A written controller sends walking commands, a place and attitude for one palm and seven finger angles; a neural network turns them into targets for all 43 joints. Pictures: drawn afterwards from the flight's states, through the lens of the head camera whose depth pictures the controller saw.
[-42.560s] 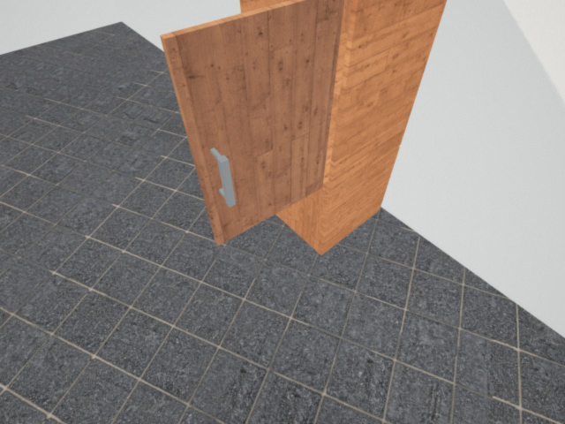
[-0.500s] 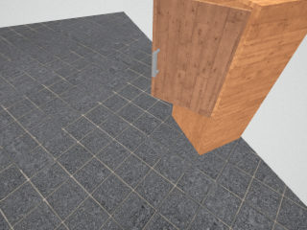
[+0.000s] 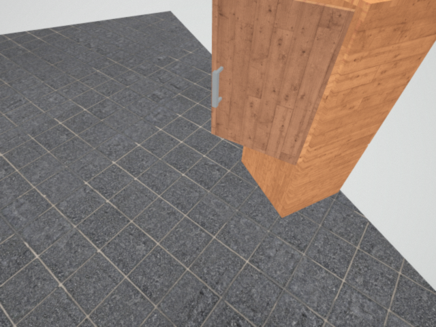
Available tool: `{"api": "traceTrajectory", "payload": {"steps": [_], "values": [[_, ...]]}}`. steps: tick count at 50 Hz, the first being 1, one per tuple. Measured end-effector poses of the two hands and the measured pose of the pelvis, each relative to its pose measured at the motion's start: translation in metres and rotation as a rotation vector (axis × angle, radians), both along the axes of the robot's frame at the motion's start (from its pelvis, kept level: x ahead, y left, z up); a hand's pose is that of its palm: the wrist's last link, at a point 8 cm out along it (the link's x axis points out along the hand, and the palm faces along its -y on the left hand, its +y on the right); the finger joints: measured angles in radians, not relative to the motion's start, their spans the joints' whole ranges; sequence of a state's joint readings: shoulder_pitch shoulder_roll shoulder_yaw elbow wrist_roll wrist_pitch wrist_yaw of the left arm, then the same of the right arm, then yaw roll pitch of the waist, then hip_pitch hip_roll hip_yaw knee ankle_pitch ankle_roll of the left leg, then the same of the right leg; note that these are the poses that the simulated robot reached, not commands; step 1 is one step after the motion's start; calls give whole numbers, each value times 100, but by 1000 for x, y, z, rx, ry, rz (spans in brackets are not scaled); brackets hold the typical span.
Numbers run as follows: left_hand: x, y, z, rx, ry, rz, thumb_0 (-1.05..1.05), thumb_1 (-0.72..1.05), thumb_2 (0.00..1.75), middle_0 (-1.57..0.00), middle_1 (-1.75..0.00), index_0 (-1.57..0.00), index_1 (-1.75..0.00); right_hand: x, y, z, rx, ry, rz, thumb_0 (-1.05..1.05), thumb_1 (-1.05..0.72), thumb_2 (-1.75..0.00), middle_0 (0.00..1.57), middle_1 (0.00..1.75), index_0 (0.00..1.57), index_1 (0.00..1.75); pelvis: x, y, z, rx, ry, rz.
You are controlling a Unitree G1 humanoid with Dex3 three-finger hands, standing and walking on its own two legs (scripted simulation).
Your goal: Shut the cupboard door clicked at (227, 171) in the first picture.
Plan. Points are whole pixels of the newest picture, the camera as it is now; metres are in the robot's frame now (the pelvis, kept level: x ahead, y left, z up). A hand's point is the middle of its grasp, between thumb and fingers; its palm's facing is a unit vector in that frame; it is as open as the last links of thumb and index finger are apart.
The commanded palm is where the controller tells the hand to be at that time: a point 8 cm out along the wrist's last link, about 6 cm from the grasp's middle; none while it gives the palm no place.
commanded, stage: walk to a spot facing it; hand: left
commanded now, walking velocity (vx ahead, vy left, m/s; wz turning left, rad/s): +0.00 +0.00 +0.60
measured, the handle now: (217, 87) +0.92 +0.04 -0.08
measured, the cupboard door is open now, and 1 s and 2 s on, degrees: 36 36 36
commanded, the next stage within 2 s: none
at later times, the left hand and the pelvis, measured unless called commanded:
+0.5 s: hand out of the picture +0.00 +0.22 -0.21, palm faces +0.25 -0.94 -0.23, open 7.4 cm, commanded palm none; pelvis +0.00 +0.01 -0.03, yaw +14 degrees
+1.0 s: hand out of the picture -0.01 +0.18 -0.16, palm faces +0.49 -0.81 -0.32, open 7.4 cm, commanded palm none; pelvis +0.03 -0.04 -0.01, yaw +33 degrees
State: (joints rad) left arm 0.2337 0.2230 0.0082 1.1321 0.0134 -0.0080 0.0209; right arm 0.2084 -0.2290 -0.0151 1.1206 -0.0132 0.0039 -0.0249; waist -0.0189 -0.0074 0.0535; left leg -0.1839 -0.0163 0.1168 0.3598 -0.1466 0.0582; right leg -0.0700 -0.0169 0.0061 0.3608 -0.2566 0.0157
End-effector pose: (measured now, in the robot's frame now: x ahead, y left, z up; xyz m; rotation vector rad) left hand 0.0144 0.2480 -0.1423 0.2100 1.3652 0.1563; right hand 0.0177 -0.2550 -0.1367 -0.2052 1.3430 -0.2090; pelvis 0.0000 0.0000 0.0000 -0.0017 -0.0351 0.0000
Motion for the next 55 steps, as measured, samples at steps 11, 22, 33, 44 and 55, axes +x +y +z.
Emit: {"api": "traceTrajectory", "payload": {"steps": [11, 22, 33, 44, 55], "values": [[7, -3, -4, 14, -42, 76, 0, 91, 89, -20, -30, -20, -30, 14, 8, -13, 40, 35, 62, 0, -90, -89, 20, 30, 20, 30, -1, -5, -8, 1, 22, 75], [-29, 10, -35, -8, -48, 243, 0, 90, 89, -21, -30, -20, -30, 71, 25, -19, 7, -16, 211, 0, -90, -89, 20, 30, 21, 30, 1, 9, -30, -13, 11, 228], [-20, 34, -1, 36, -142, 317, 1, 91, 89, -20, -30, -20, -30, 110, 32, 5, -23, -43, 364, 0, -90, -89, 20, 30, 21, 30, -5, 8, -7, -36, 57, 342], [-22, 4, 14, 131, -205, 412, 0, 91, 89, -20, -30, -20, -30, 166, 10, -17, 23, -46, 465, 0, -90, -89, 20, 30, 21, 30, 17, -33, -17, -13, 92, 478], [-72, -55, 15, 85, -110, 610, 0, 90, 89, -21, -30, -20, -30, 227, 44, -12, 71, -46, 643, 0, -91, -89, 20, 30, 20, 30, 37, -39, -7, 25, 58, 648]]}}
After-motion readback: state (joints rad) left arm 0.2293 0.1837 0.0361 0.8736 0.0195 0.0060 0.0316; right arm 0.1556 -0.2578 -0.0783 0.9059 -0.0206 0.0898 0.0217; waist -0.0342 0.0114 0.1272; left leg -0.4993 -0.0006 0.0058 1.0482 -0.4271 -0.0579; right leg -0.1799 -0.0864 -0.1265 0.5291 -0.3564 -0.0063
